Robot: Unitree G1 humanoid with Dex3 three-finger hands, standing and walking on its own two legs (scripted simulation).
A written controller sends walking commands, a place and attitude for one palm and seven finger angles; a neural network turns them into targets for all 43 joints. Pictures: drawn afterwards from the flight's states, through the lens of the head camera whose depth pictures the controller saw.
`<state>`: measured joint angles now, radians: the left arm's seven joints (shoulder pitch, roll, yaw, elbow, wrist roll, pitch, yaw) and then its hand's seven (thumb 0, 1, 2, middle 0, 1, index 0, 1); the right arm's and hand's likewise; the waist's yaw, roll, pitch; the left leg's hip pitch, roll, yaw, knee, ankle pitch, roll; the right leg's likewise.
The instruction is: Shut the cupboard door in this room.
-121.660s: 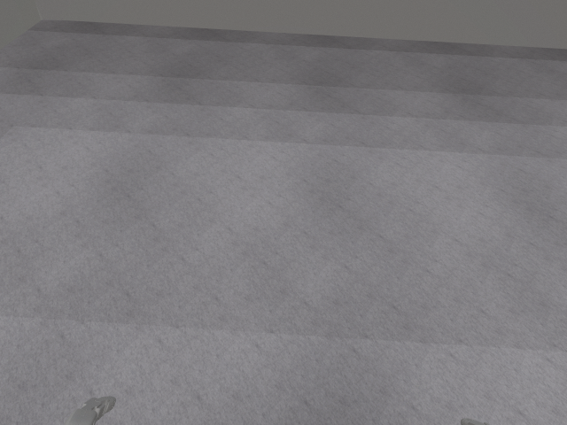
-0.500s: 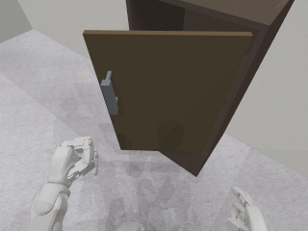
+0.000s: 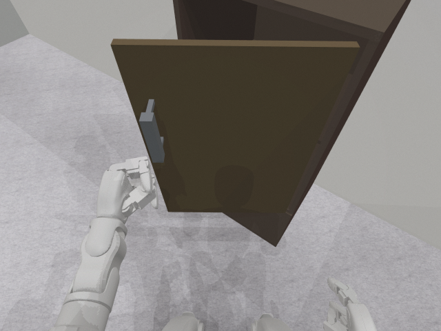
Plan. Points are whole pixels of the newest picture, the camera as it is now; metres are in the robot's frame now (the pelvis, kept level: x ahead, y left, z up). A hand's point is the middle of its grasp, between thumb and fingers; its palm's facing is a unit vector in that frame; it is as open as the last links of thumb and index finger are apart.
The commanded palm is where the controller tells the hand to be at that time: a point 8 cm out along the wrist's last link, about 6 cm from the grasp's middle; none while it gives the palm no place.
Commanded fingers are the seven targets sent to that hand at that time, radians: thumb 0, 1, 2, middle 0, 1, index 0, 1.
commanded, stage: bring the fist close to the handle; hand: left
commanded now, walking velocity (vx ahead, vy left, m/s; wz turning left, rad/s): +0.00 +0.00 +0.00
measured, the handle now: (154, 131) +0.48 +0.16 +0.07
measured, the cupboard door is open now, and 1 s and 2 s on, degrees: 35 35 20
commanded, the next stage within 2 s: push the door shut along its arc in 0.60 s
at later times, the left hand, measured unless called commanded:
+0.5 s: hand (165, 178) +0.36 +0.12 +0.07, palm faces -0.01 -1.00 -0.03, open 3.1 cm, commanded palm +0.34 +0.18 +0.07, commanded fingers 0.00 0.90 0.90 -1.30 -1.50 -1.30 -1.50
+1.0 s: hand (164, 163) +0.40 +0.12 +0.07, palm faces -0.06 -1.00 -0.04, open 3.1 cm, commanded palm +0.38 +0.18 +0.07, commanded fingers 0.00 0.90 0.90 -1.30 -1.50 -1.30 -1.50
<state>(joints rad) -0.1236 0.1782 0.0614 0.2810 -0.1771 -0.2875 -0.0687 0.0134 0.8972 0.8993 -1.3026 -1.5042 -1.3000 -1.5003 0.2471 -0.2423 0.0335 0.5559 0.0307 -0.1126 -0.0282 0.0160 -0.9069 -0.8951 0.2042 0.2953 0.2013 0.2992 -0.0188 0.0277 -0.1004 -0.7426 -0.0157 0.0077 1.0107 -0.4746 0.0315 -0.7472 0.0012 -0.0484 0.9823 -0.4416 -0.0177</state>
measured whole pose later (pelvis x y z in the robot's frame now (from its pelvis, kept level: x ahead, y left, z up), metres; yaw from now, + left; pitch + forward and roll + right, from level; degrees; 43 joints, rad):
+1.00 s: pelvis -0.01 -0.01 +0.00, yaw +0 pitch +13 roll +0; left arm -0.47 0.24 0.14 0.71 -0.17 -0.37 -0.14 0.01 0.90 0.90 -1.30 -1.50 -1.30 -1.50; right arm 0.24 -0.25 0.03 0.60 0.04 -0.06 -0.03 0.01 -0.91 -0.90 0.20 0.30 0.20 0.30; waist -0.05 0.02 -0.09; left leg -0.76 -0.01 0.00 0.99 -0.44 0.01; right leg -0.78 0.01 -0.05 0.97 -0.42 -0.04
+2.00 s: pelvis -0.01 +0.00 -0.02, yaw -2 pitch +22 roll -2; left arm -1.07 0.41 0.25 1.24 -0.09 -0.34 -0.32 0.01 0.90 0.90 -1.30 -1.50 -1.30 -1.50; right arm 0.39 -0.28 0.03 0.64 0.01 -0.02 0.00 0.01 -0.91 -0.89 0.20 0.30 0.20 0.30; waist -0.21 0.05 -0.10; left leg -1.02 0.01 0.02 1.11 -0.48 0.03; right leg -1.03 0.03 -0.04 1.07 -0.43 -0.02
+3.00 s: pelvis +0.00 +0.00 -0.04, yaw -3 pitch +29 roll -3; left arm -1.19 0.29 0.29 1.21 0.11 -0.33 0.25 0.01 0.89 0.90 -1.30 -1.50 -1.29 -1.50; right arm 0.48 -0.21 0.02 0.67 -0.11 -0.03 0.13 0.01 -0.91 -0.89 0.20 0.30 0.20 0.30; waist -0.25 0.08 -0.14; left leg -1.16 0.02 0.01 1.18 -0.52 0.03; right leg -1.16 0.04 -0.04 1.11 -0.45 -0.02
